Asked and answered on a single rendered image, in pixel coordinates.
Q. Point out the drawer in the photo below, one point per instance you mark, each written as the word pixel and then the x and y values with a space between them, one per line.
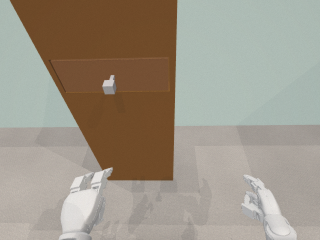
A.
pixel 131 74

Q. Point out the cabinet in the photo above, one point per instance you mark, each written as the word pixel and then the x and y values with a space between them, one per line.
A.
pixel 129 131

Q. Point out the handle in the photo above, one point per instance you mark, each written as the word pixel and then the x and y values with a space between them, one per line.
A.
pixel 109 86

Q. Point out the robot right hand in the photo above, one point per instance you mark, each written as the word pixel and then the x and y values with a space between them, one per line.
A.
pixel 260 205

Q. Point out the right robot forearm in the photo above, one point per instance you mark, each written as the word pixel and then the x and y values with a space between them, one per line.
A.
pixel 277 227

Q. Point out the robot left hand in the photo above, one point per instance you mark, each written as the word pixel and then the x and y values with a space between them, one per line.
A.
pixel 84 208

